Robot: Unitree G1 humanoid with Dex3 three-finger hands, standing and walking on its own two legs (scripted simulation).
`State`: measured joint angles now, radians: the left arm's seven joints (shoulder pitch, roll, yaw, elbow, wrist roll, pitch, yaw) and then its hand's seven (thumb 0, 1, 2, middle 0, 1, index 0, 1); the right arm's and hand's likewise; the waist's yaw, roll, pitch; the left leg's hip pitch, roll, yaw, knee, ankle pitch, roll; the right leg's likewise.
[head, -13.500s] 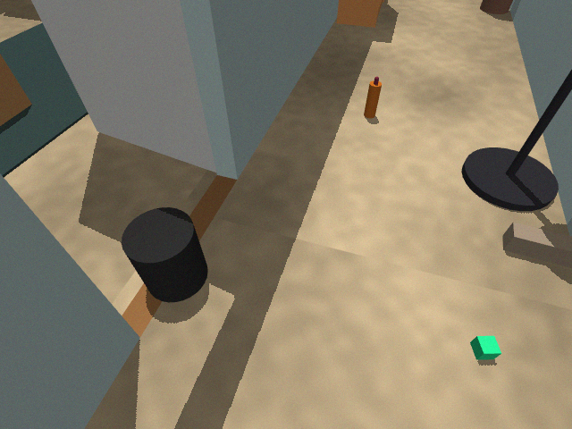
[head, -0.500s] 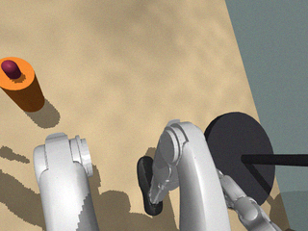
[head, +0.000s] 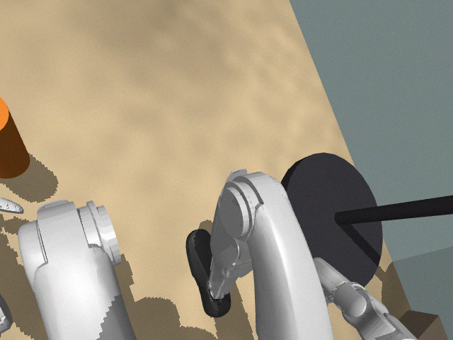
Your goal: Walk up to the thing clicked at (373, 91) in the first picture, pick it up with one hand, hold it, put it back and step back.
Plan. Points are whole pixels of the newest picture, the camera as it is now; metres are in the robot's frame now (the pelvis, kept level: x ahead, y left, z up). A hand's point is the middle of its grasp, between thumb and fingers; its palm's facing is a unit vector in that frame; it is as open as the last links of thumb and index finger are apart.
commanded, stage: close in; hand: left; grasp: from the side
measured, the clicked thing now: out of the picture +0.45 +0.28 -0.16
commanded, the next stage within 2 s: rest palm in 0.26 s
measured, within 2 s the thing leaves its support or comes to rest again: leaves its support in 1.42 s
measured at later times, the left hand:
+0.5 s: hand out of the picture +0.42 +0.27 -0.15, palm faces +0.25 -0.97 +0.02, open 17.5 cm
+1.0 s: hand out of the picture +0.44 +0.27 -0.16, palm faces +0.28 -0.96 +0.01, open 11.0 cm
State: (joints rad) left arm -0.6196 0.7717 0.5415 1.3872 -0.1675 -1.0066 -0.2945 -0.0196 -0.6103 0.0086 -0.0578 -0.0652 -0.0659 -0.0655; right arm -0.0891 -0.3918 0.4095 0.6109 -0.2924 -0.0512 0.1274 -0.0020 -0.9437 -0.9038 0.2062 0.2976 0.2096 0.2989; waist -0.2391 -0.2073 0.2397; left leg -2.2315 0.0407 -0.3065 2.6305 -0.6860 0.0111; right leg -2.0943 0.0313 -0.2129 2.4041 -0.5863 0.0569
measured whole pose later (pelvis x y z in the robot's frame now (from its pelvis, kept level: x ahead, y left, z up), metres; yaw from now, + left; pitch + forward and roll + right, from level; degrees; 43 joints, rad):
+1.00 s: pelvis +0.00 +0.00 +0.00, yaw -2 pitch +13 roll -17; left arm -0.67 0.80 0.47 1.42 -0.11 -1.07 -0.09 -0.01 0.02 0.53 -0.51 -0.50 -0.51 -0.51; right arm -0.14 -0.37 0.49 0.57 -0.33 0.02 0.14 0.00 -0.89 -0.90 0.21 0.30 0.21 0.30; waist -0.26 -0.25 0.29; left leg -2.22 0.04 -0.36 2.65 -0.72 0.00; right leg -2.07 0.05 -0.25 2.39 -0.59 0.07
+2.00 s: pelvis +0.01 +0.00 +0.03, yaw +2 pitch +23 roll -13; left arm -0.59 0.60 0.39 0.96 -0.13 -0.76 -0.15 -0.01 -0.39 1.09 -0.69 -1.07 -0.69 -1.06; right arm 0.01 -0.33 0.24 0.60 -0.18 0.07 0.13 0.00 -0.90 -0.90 0.21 0.30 0.21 0.30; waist -0.16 -0.09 0.05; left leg -2.26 0.04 -0.23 2.52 -0.69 0.01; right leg -2.13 0.00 -0.17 2.35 -0.63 0.04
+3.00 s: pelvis +0.02 -0.02 +0.09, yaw +9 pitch +32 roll -5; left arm -0.65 0.43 0.42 0.89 -0.14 -0.57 -0.26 0.00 -0.45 1.16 -0.72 -1.06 -0.72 -1.05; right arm 0.11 -0.29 0.04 0.66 -0.06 0.02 0.05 0.00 -0.90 -0.90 0.20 0.30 0.21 0.30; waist -0.11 0.00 -0.11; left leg -2.15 0.04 -0.09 2.27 -0.69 0.00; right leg -2.10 -0.03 -0.06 2.21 -0.66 0.01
